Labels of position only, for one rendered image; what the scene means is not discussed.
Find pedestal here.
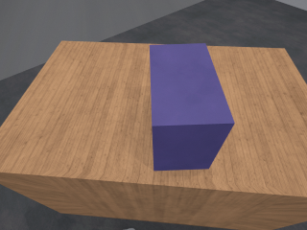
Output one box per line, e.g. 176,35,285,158
0,40,307,230

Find carton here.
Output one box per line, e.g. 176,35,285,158
150,43,235,172

